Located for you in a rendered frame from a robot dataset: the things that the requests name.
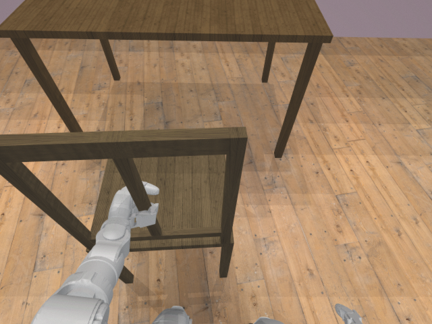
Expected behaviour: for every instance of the chair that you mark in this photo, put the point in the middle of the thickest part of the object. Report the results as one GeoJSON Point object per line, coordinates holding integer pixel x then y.
{"type": "Point", "coordinates": [198, 189]}

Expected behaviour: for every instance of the table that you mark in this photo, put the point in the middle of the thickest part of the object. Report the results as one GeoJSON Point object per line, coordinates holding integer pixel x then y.
{"type": "Point", "coordinates": [272, 21]}

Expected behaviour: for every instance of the robot left thigh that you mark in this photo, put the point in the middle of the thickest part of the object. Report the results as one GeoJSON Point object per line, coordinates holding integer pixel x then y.
{"type": "Point", "coordinates": [173, 316]}

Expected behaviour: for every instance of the robot left upper arm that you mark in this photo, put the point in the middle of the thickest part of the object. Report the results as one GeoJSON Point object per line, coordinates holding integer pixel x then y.
{"type": "Point", "coordinates": [66, 309]}

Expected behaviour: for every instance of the right robot hand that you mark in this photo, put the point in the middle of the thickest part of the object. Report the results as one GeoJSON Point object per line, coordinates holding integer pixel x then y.
{"type": "Point", "coordinates": [348, 316]}

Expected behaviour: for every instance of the left robot hand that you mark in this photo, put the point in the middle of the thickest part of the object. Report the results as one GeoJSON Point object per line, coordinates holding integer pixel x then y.
{"type": "Point", "coordinates": [124, 206]}

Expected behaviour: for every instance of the left robot forearm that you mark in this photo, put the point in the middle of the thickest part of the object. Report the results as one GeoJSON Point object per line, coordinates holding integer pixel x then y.
{"type": "Point", "coordinates": [99, 272]}

